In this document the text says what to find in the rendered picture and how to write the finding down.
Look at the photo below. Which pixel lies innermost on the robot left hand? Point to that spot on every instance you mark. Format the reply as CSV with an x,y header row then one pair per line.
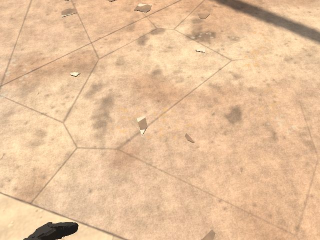
x,y
53,231

